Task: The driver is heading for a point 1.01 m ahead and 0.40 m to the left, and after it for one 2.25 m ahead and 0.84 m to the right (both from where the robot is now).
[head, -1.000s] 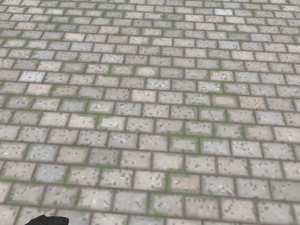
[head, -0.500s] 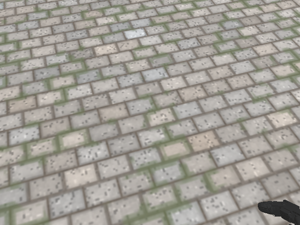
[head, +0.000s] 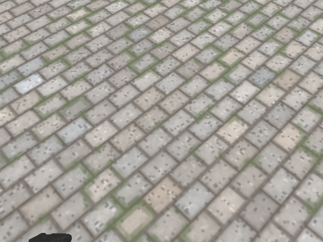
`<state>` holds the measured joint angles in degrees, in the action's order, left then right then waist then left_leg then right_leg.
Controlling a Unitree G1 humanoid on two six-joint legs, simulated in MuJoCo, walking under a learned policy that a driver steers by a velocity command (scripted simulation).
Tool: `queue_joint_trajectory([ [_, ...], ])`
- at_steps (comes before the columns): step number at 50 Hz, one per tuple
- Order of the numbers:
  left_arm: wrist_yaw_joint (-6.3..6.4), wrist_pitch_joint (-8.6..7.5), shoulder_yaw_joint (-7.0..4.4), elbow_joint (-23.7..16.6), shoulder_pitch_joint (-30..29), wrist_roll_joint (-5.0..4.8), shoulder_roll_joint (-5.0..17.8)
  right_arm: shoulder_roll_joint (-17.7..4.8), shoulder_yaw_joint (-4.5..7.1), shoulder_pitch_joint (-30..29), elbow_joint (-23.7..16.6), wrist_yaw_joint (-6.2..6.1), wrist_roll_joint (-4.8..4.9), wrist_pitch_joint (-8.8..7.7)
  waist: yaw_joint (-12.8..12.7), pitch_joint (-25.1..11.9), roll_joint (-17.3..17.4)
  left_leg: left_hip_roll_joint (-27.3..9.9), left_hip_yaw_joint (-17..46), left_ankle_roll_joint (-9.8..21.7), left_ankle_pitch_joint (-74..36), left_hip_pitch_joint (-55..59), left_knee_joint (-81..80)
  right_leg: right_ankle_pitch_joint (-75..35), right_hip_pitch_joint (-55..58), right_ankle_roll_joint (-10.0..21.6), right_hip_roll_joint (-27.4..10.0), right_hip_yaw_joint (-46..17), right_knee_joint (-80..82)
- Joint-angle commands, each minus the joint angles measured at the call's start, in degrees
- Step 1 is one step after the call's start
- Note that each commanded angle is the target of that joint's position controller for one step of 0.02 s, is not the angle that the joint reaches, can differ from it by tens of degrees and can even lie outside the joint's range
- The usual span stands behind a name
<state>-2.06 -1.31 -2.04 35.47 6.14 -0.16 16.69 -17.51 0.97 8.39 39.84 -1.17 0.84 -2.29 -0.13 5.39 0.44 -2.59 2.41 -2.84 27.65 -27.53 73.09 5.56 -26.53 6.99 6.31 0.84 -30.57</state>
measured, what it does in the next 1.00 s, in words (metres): walks ahead, turning left: left foot, then right foot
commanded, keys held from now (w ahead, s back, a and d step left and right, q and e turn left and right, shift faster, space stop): w+shift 0.20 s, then w+q+shift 0.80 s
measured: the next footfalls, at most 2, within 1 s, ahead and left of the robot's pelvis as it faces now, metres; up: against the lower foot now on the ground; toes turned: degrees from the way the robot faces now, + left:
left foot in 0.26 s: +0.19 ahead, +0.17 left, +0.00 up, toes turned -1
right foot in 0.66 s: +0.51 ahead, -0.01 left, +0.00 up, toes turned +17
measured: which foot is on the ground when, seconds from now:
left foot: up 0.00-0.24, down 0.26-0.68, up 0.70-1.00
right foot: down 0.00-0.26, up 0.28-0.64, down 0.66-1.00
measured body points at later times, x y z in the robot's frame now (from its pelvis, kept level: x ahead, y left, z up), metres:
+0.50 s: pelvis +0.23 +0.09 +0.03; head +0.25 +0.12 +0.48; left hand +0.44 +0.34 -0.05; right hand +0.20 -0.19 -0.08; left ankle +0.15 +0.17 -0.72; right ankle +0.32 -0.07 -0.66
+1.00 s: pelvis +0.61 +0.16 -0.01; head +0.64 +0.18 +0.44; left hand +0.41 +0.38 -0.12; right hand +0.97 +0.09 -0.05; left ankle +0.72 +0.33 -0.67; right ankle +0.47 -0.03 -0.72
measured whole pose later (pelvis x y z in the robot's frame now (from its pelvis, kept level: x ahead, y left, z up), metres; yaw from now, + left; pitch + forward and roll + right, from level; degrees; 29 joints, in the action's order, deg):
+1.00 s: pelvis +0.61 +0.16 -0.01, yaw +32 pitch +3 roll -2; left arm 0.6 -5.7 -3.4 49.9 28.9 1.5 18.5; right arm -20.1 2.8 -2.1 34.4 5.8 -1.8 0.2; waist -4.4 1.0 2.2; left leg -3.2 -5.8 6.7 2.9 -46.8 52.0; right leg 24.9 11.8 -2.0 0.6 14.7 -11.3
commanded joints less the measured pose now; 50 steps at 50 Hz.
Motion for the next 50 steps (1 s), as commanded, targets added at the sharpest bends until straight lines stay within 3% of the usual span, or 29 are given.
queue_joint_trajectory([
  [1,1.17,-1.14,-2.64,-2.5,1.7,-0.11,8.1,-6.6,2.21,7.3,-2.6,-0.03,-0.33,0.61,2.1,-13.7,-4.3,-3.5,0.4,0.3,-3.8,-1.7,-8.1,18.3,8.7,10.6,-15.9,-23.2,17.5],
  [5,2.41,-1.94,-3.2,-1.8,3.0,-0.03,8.9,-3.2,1.05,1.7,-3.8,0.42,-0.71,-1.13,0.0,-10.9,-5.6,-3.6,-0.7,0.9,-11.8,0.7,-23.3,21.8,5.2,8.1,-14.9,-18.9,19.5],
  [6,1.16,-1.37,-2.96,0.1,6.5,3.11,8.8,-1.4,-0.14,3.5,-3.5,2.05,-4.5,0.78,0.0,-11.6,-6.1,-3.0,-4.1,1.0,-12.6,4.1,-27.1,20.0,4.6,6.5,-12.6,-15.3,20.4],
  [9,-1.06,-0.67,-3.55,-0.3,6.1,2.11,9.3,-4.0,0.76,3.2,-3.7,3.06,-2.54,1.63,-0.4,-10.4,-7.4,-0.6,-6.3,1.4,-13.3,9.8,-34.1,26.3,2.7,4.2,-12.9,-15.6,19.7],
  [11,-1.22,-0.24,-3.54,-0.5,4.3,1.64,9.4,-4.6,1.09,7.3,-2.4,3.1,-2.33,1.36,2.3,-9.5,-5.0,0.8,-8.3,2.7,-12.7,15.9,-38.9,32.4,-0.1,2.5,-13.2,-15.0,16.1],
  [12,-0.74,-0.3,-3.21,-0.9,2.5,2.07,8.2,-4.8,1.22,12.3,-0.7,2.96,-2.6,1.06,4.7,-8.5,-2.6,1.6,-8.6,3.8,-9.4,20.1,-40.4,34.8,-3.3,1.4,-12.3,-13.0,10.9],
  [13,-0.22,-0.51,-2.21,-2.1,-1.2,2.76,4.8,-6.3,1.54,20.2,1.7,2.71,-3.11,0.42,8.1,-5.8,5.4,-2.4,-0.6,5.8,-0.5,24.2,-47.0,32.4,-9.9,-0.5,-9.2,-7.6,-3.2],
  [14,0.06,-1.37,-0.6,-4.9,-4.0,2.58,0.1,-10.7,2.43,22.7,1.6,2.58,-3.56,-0.11,8.6,-1.9,16.9,-14.1,22.8,9.5,16.7,25.9,-59.6,25.8,-21.6,-3.8,-3.8,1.2,-22.1],
  [15,0.18,-1.97,-0.43,-7.4,-2.4,3.2,0.9,-13.8,3.84,18.2,-0.3,2.52,-2.57,0.19,5.1,1.1,14.2,-19.2,44.9,14.9,27.6,25.1,-69.0,21.0,-31.2,-4.5,-3.9,-2.4,-26.6],
  [16,0.22,-2.39,-0.96,-6.6,-1.2,3.7,3.4,-12.5,4.14,14.1,-1.5,2.47,-2.19,0.24,2.5,1.5,7.6,-19.2,43.9,16.4,25.8,24.7,-68.1,13.6,-31.4,-5.2,-7.5,-4.5,-29.3],
  [18,-0.09,-2.58,-1.66,-4.4,1.1,4.03,5.9,-9.3,3.79,14.0,-1.3,2.69,-1.64,-0.46,1.8,-3.1,4.1,-12.0,30.3,14.7,11.9,23.1,-64.5,9.4,-22.7,-7.1,-8.6,-4.0,-26.5],
  [20,-0.58,-1.71,-1.24,-4.0,0.2,3.68,4.8,-7.2,3.42,16.2,0.6,2.2,-1.23,-1.2,2.3,-3.4,6.3,-7.1,23.0,14.5,2.8,20.0,-65.8,7.0,-16.6,-8.8,-8.2,-2.3,-23.4],
  [22,-0.65,-1.15,-0.61,-4.6,-2.6,3.0,3.5,-6.6,3.72,18.3,1.9,1.95,-1.21,-1.2,3.0,-2.9,6.1,-5.3,20.9,15.2,-3.2,20.2,-65.8,4.6,-15.4,-9.9,-7.5,-1.6,-19.6],
  [27,-0.61,-1.76,0.62,-7.1,-13.0,1.94,2.7,-7.7,5.14,22.2,3.6,1.72,-1.47,-1.02,7.1,-2.6,7.0,-4.3,21.3,16.2,-11.4,23.7,-62.5,3.7,-12.3,-10.7,-5.3,-0.7,-6.8],
  [29,-0.51,-2.25,0.75,-8.3,-15.2,1.75,3.1,-8.0,5.57,22.6,4.3,1.55,-1.49,-0.78,7.3,-2.5,8.3,-5.1,22.7,16.3,-16.5,23.8,-60.3,5.6,-8.6,-10.2,-4.6,-0.5,-2.9],
  [31,0.22,-2.94,0.43,-7.3,-9.7,1.31,4.0,-9.0,6.02,19.2,4.0,1.47,-1.24,-0.84,3.4,-4.5,8.6,-5.2,22.1,14.3,-29.4,18.5,-56.3,6.0,5.5,-8.6,-3.5,-0.6,1.6],
  [32,1.17,-3.33,-0.47,-4.5,-1.1,1.67,5.9,-10.1,6.34,16.3,3.3,1.71,-0.74,-1.31,-1.2,-8.9,6.3,-2.9,19.5,12.4,-38.8,13.5,-48.5,4.7,19.8,-7.1,-3.0,-0.6,3.2],
  [33,2.56,-3.7,-2.12,-1.6,10.6,2.61,9.8,-9.9,6.32,13.8,2.5,2.31,-0.18,-2.1,-7.4,-15.4,1.7,1.3,15.2,10.6,-38.6,4.7,-33.7,7.0,36.9,-5.0,-7.8,-4.0,2.0],
  [34,3.83,-3.56,-3.96,-0.9,22.5,4.19,15.4,-4.0,4.75,14.2,0.2,2.28,0.83,-3.15,-11.9,-26.3,-9.4,6.5,8.9,9.3,-15.9,-7.9,-13.8,34.1,53.6,-2.1,-24.8,-23.2,6.3],
  [35,3.84,-2.93,-4.28,-0.5,20.3,4.17,17.4,-2.4,3.64,14.9,-2.2,2.17,1.27,-2.73,-8.2,-28.5,-18.8,7.9,5.0,9.5,0.9,-17.5,-2.0,49.4,52.2,1.2,-33.6,-48.3,16.2],
  [36,3.93,-2.6,-3.33,-1.3,14.0,4.22,11.9,-4.4,3.76,12.3,-0.8,1.82,-0.18,-1.53,-6.0,-17.8,-11.1,3.1,4.1,9.9,-4.9,-21.6,3.4,46.7,43.5,1.7,-31.8,-44.0,15.6],
  [37,3.73,-2.72,-2.25,-1.0,12.4,3.69,7.4,-4.8,3.81,8.7,-0.6,2.43,-1.64,-0.95,-5.8,-11.4,-4.7,0.9,2.8,9.6,-8.3,-21.6,2.5,37.0,37.1,1.4,-29.0,-34.0,15.2],
  [38,3.5,-2.92,-1.71,0.1,12.0,3.62,5.4,-4.0,3.71,7.5,-0.3,3.18,-2.12,-0.41,-4.4,-7.3,-2.9,-0.9,2.4,9.0,-10.2,-20.2,0.7,26.9,31.8,0.7,-26.3,-26.0,16.9],
  [39,3.48,-3.26,-1.3,1.5,12.2,3.3,4.3,-3.1,3.59,6.3,-0.6,3.89,-2.88,0.37,-3.2,-4.2,-4.3,-2.1,2.2,8.4,-10.9,-19.8,-0.5,20.6,28.3,-0.4,-23.8,-19.9,18.4],
  [41,2.85,-4.37,-1.02,4.0,13.8,2.01,2.9,-1.6,2.98,3.9,-1.9,5.0,-2.97,1.95,-1.8,-1.4,-7.2,-3.6,1.6,7.6,-12.2,-21.4,-1.0,9.4,26.2,-1.5,-22.3,-12.0,19.7],
  [43,2.26,-5.16,-0.87,5.7,15.0,1.47,2.3,-1.0,2.45,-0.2,-4.2,5.74,-2.98,2.6,-0.9,-0.7,-6.4,-3.8,0.5,7.4,-15.6,-23.9,-0.8,-1.9,26.3,-2.1,-22.0,-5.1,20.6],
  [46,2.26,-5.93,-1.04,7.3,12.6,1.62,3.5,-1.4,1.46,-6.2,-7.5,6.71,-2.69,2.39,1.2,1.7,-5.9,-3.2,-2.7,7.7,-23.6,-20.1,-10.4,-13.1,22.0,-3.8,-19.0,6.2,23.3],
  [48,2.55,-6.01,-1.24,8.7,13.6,1.63,4.8,-1.2,0.62,-11.0,-8.7,7.63,-2.64,2.25,0.5,3.9,-3.2,-1.3,-8.8,9.3,-27.4,-12.7,-21.4,-20.7,19.5,-5.3,-17.0,12.1,25.3],
  [50,2.91,-5.89,-1.74,9.8,16.9,1.59,7.7,-1.6,0.42,-11.8,-8.4,7.64,-2.39,2.14,0.7,2.0,-3.0,4.0,-14.5,11.6,-27.4,-4.1,-26.8,-48.4,22.7,-6.5,-16.8,14.8,20.6],
])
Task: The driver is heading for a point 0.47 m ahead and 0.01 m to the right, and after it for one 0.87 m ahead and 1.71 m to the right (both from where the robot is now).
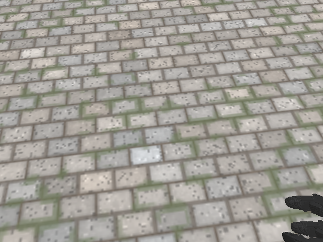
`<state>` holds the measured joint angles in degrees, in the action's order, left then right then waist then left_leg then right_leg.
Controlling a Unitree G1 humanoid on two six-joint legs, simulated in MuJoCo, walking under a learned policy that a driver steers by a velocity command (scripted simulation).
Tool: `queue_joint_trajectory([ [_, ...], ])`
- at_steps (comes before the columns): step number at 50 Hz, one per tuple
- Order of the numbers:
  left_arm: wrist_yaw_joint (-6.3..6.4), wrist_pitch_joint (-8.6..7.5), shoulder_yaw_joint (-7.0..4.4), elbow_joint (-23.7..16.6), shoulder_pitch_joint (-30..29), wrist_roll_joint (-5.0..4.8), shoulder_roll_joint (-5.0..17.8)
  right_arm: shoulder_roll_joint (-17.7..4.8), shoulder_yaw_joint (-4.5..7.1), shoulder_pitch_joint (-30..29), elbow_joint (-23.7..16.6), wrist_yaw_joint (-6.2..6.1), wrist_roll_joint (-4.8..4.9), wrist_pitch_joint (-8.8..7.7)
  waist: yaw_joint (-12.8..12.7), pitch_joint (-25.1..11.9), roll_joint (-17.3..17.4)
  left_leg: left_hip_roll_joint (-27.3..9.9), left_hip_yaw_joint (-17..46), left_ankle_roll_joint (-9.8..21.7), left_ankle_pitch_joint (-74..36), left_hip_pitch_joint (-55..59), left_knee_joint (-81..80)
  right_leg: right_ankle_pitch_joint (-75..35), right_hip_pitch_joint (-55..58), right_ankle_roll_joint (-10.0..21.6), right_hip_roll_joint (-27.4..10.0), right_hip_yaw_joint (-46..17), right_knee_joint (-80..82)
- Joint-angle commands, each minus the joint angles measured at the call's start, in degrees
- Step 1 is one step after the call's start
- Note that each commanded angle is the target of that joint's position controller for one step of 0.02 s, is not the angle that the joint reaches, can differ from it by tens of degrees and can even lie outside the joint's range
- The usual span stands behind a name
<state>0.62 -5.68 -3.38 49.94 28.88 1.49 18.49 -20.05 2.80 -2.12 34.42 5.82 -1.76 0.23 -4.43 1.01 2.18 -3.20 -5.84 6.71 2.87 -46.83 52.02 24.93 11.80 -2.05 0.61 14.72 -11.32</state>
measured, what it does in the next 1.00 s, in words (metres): walks ahead, turning right: left foot, then right foot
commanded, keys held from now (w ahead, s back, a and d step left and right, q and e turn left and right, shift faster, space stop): w+q+shift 0.14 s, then w+e+shift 0.10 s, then e+shift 0.76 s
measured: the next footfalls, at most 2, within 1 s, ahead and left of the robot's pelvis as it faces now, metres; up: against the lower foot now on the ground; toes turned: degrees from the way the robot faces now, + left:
left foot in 0.10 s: +0.28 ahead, +0.05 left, +0.00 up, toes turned +11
right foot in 0.50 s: +0.72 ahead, +0.01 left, +0.00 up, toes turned +9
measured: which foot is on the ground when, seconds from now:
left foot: up 0.00-0.08, down 0.10-0.48, up 0.50-1.00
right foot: down 0.00-0.06, up 0.08-0.48, down 0.50-1.00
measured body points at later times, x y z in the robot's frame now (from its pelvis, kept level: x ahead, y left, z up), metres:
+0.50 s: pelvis +0.47 +0.02 -0.01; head +0.50 +0.03 +0.44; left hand +0.61 +0.30 -0.10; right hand +0.55 -0.26 -0.13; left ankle +0.25 +0.04 -0.69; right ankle +0.68 +0.00 -0.70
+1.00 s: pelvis +0.69 +0.06 +0.02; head +0.72 +0.02 +0.47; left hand +0.92 +0.31 -0.04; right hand +0.81 -0.26 -0.06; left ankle +0.86 +0.19 -0.67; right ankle +0.68 +0.01 -0.72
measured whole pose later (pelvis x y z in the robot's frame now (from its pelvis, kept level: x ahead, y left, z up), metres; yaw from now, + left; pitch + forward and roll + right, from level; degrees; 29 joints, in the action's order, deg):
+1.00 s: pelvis +0.69 +0.06 +0.02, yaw -19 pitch +2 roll +2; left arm 4.0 3.7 -5.8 33.5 12.3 -1.8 19.8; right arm -17.9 3.5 2.9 37.9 -1.6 -0.4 -3.4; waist -1.8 2.8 1.2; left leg 4.8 13.7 -4.5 10.4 -32.2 40.6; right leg 11.2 -14.7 5.9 15.5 -24.0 -29.0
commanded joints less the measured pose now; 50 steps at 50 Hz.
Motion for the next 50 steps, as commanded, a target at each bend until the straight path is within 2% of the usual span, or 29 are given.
queue_joint_trajectory([
  [1,0.62,-1.05,-0.9,-4.7,-5.1,-0.11,8.1,0.0,-1.15,1.4,-2.1,0.29,0.31,-0.39,6.9,3.9,-6.5,6.7,-7.2,3.0,-0.7,19.2,-6.5,-79.7,-12.8,2.2,-12.1,1.0,-4.0],
  [3,1.35,0.75,-1.98,-6.0,-8.3,0.28,12.1,-4.3,0.68,17.1,2.2,-0.93,0.33,-0.54,16.0,-5.2,-8.9,9.7,-5.0,5.6,4.9,36.7,-6.9,-90.8,-13.6,2.7,-14.9,-0.5,-25.1],
  [4,1.2,1.49,-2.0,-7.5,-11.6,0.51,12.2,-7.5,2.49,30.5,6.5,-2.1,0.22,-0.8,21.7,-10.8,-7.6,9.8,-0.6,8.0,6.1,53.4,-11.1,-83.2,-21.9,3.5,-14.8,-1.7,-43.0],
  [5,0.01,1.69,-1.35,-7.2,-10.9,1.29,8.2,-10.1,4.18,30.7,8.2,-3.88,0.95,-0.55,18.5,-9.2,0.8,6.1,6.6,9.6,10.1,62.5,-14.5,-26.3,-35.8,2.9,-5.9,-2.1,-64.9],
  [6,-0.32,1.06,0.46,-12.5,-6.2,1.19,2.1,-16.7,5.08,23.7,5.1,-4.4,-0.33,0.51,8.9,-12.3,11.7,-7.2,34.2,16.6,3.9,71.5,-17.4,5.6,-55.5,0.3,0.3,-6.3,-85.7],
  [7,-0.24,-0.41,0.37,-16.5,-11.7,0.55,6.1,-17.0,5.81,27.0,3.4,-4.69,-0.01,1.03,13.3,-20.8,5.0,-11.1,49.1,21.8,16.9,75.3,-29.6,0.7,-62.3,0.6,0.0,-18.2,-87.1],
  [8,-0.23,-1.2,0.87,-16.3,-13.7,0.31,6.4,-13.5,5.09,25.1,4.5,-5.39,0.36,0.63,11.3,-12.3,-1.5,-12.2,48.1,18.5,20.9,66.8,-36.4,-4.1,-63.4,1.3,-3.7,-19.0,-80.6],
  [9,-0.15,-1.06,1.2,-14.4,-12.3,0.24,6.2,-9.5,3.94,22.3,5.2,-5.9,0.15,-0.25,7.4,-4.3,-6.6,-11.0,41.9,15.5,17.5,54.7,-38.0,-7.1,-59.4,1.5,-6.7,-17.6,-74.1],
  [10,-0.17,-0.11,1.61,-13.3,-11.4,1.02,5.2,-7.4,2.99,19.7,5.3,-6.3,-0.12,-1.5,4.5,-1.6,-8.2,-8.8,36.6,13.7,12.1,45.4,-37.8,-6.3,-54.0,1.3,-8.4,-17.4,-70.3],
  [12,-0.99,2.68,2.08,-11.1,-8.0,1.64,3.4,-3.8,1.26,18.5,6.1,-6.22,0.26,-3.9,0.9,0.9,-8.0,-5.6,27.3,11.9,4.8,33.1,-40.0,-4.2,-46.1,0.5,-10.7,-17.6,-63.3],
  [15,-1.86,3.2,2.71,-12.9,-15.4,0.2,0.4,-3.8,1.1,19.7,9.0,-4.88,0.91,-6.17,1.7,7.2,-5.3,-0.8,11.9,7.3,-29.9,28.2,-41.6,-14.1,-44.5,1.4,-9.7,-13.1,-47.0],
  [17,-2.69,2.4,3.31,-12.5,-17.5,-0.83,-1.8,-2.4,0.62,19.5,9.8,-4.41,1.34,-6.99,3.4,5.5,-3.5,3.1,3.6,2.4,-35.7,30.0,-41.3,-28.3,-39.0,3.7,-6.2,-9.7,-33.3],
  [18,-3.06,2.09,3.42,-12.2,-18.4,-1.33,-2.7,-2.3,0.41,20.9,10.5,-4.44,1.54,-7.44,4.7,3.9,-2.2,2.2,2.3,1.4,-35.6,33.4,-42.0,-35.6,-37.7,4.8,-4.3,-8.7,-29.0],
  [19,-2.66,-0.12,2.41,-13.1,-23.4,-4.06,-0.7,-2.8,0.67,20.2,9.1,-6.5,2.51,-7.38,7.7,2.1,-3.1,0.5,3.5,0.1,-33.3,37.0,-39.8,-40.0,-38.3,4.0,-2.3,-10.6,-26.2],
  [21,-3.64,-1.48,1.31,-13.9,-22.9,-3.73,1.2,-6.5,1.19,20.9,9.5,-8.45,1.6,-5.92,6.5,-1.5,0.1,-0.3,1.3,-3.4,-36.4,46.0,-34.6,-45.6,-37.6,3.8,1.4,-9.3,-18.8],
  [23,-4.53,-0.82,-0.87,-12.1,-14.7,-3.13,4.7,-7.4,1.76,18.3,8.1,-9.73,0.61,-4.07,2.2,-6.2,4.5,-1.0,0.1,-6.6,-44.6,46.8,-23.7,-41.9,-28.0,3.9,5.5,-7.8,-20.6],
  [24,-4.33,0.14,-2.5,-9.6,-4.6,-3.22,7.6,-7.0,1.83,14.7,6.5,-9.88,-0.07,-3.45,-3.1,-9.8,5.9,-0.7,0.2,-7.5,-47.5,42.7,-12.9,-38.9,-17.5,4.7,6.6,-8.0,-23.8],
  [25,-3.43,1.24,-3.41,-7.1,6.4,-3.17,9.1,-6.4,1.76,8.8,4.9,-9.52,0.44,-3.24,-10.6,-10.3,1.9,2.3,-0.2,-9.5,-35.1,33.1,7.9,-40.8,-6.9,7.3,2.3,-14.0,-20.9],
  [26,-2.56,1.38,-2.53,-6.1,6.9,-1.75,9.7,3.6,-0.4,12.5,3.4,-7.35,-1.64,-3.6,-4.6,-8.6,-20.4,12.8,1.8,-11.2,35.2,15.1,35.2,-63.2,2.4,11.1,-4.5,-24.4,-24.9],
  [27,-2.14,0.43,-2.09,-12.0,-3.7,2.37,12.5,5.3,-1.8,28.0,2.4,-5.71,1.26,-4.69,5.4,-22.1,-20.1,14.0,14.9,-11.5,35.7,7.8,47.6,-59.1,8.5,23.2,-17.8,-56.1,-17.2],
  [28,-1.99,1.4,-3.19,-17.5,-11.4,1.36,11.6,-3.0,-0.69,26.1,2.6,-4.87,2.17,-5.13,3.3,-23.7,-9.3,10.5,18.0,-8.7,28.1,8.8,43.5,-32.7,3.5,24.8,-18.5,-61.4,-8.8],
  [29,-1.88,2.26,-2.38,-18.6,-15.0,-1.13,8.1,-6.0,0.31,17.3,0.7,-5.23,2.0,-4.78,3.4,-12.9,1.3,8.5,16.2,-7.2,24.0,6.9,37.2,-13.5,-8.0,22.5,-14.5,-57.3,-4.9],
  [30,-1.86,2.7,-1.85,-19.0,-17.2,-2.46,7.1,-5.5,0.46,14.5,-0.4,-5.95,1.4,-4.05,5.6,-7.8,6.1,6.6,15.6,-7.2,21.3,7.6,32.6,-6.4,-16.8,20.1,-12.6,-55.8,-2.5],
  [32,-1.44,2.94,-2.31,-19.6,-19.5,-1.89,7.7,-4.9,0.65,14.3,-1.1,-6.71,0.64,-2.51,7.7,-3.1,2.4,4.8,16.3,-8.1,18.9,12.1,22.7,-13.1,-27.4,16.8,-6.5,-48.9,-1.4],
  [34,-0.73,3.4,-2.43,-18.8,-18.3,-2.25,7.1,-2.7,0.42,14.1,-0.9,-7.51,0.01,-2.42,7.1,-3.5,-0.3,4.5,15.1,-9.9,18.3,13.4,15.7,-29.6,-29.8,15.7,-3.5,-42.6,-4.6],
  [36,0.59,4.28,-3.06,-17.8,-15.5,-2.66,8.6,-1.4,0.23,11.6,-1.7,-8.23,-0.2,-2.3,5.7,-7.5,-1.8,5.7,15.1,-11.7,15.6,11.9,11.5,-42.1,-26.2,14.5,-2.8,-40.7,-8.0],
  [38,1.98,5.87,-3.53,-17.9,-15.2,-3.43,9.6,-1.6,0.48,9.1,-2.1,-8.73,0.65,-1.82,4.9,-10.4,-3.5,6.3,16.2,-12.8,12.0,9.4,8.5,-39.4,-22.4,11.7,-2.0,-41.4,-9.7],
  [42,3.47,8.25,-3.68,-18.8,-15.7,-3.84,9.2,-1.7,1.04,3.5,-2.7,-8.84,1.45,-2.24,3.1,-8.7,-7.7,7.2,17.7,-12.6,7.6,6.9,1.2,-27.2,-19.3,7.4,0.1,-44.2,-10.4],
  [50,3.46,9.0,-4.45,-20.5,-15.9,-3.17,8.4,-3.3,2.41,-1.2,-1.9,-6.87,1.35,-5.83,1.3,-6.8,-10.6,9.0,19.3,-10.7,7.8,12.8,-16.3,-38.2,-13.5,8.6,-0.3,-52.7,-17.1],
])
Velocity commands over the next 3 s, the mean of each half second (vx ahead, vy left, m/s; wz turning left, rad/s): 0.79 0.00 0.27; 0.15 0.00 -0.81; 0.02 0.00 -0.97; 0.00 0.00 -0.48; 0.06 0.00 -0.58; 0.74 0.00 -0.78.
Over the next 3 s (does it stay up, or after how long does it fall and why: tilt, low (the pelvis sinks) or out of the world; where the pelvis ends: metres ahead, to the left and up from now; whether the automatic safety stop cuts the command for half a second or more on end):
stays up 0.78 -0.27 0.02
